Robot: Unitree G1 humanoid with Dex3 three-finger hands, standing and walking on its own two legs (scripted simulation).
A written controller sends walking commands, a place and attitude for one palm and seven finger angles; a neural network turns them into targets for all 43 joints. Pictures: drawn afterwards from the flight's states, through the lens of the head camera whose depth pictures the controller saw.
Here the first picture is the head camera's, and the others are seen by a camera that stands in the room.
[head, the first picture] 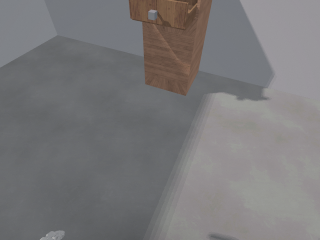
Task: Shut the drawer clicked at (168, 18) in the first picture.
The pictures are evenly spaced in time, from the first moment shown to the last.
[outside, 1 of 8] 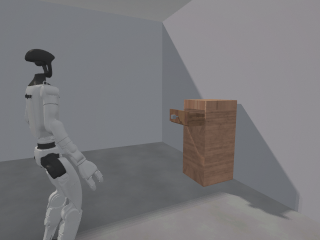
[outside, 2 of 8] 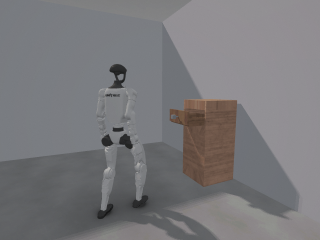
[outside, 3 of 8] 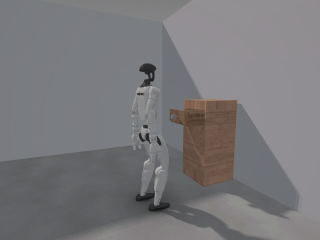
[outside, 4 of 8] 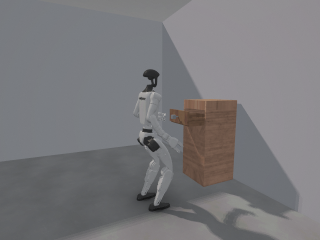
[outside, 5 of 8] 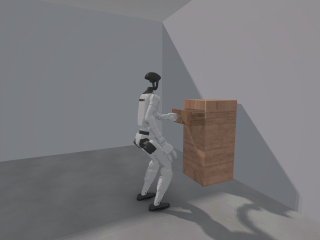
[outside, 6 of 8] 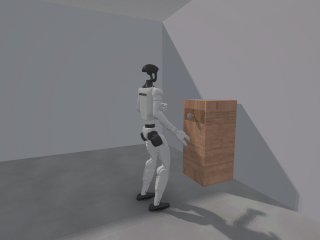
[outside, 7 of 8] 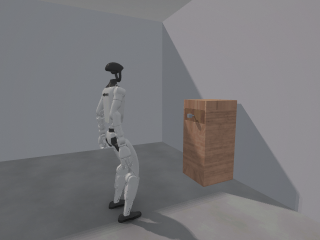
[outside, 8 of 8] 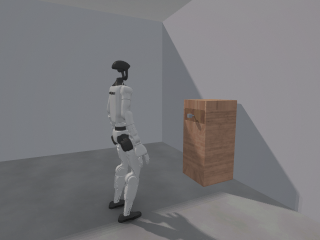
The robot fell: no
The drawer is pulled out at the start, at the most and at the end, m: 0.22 0.22 0.00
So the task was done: yes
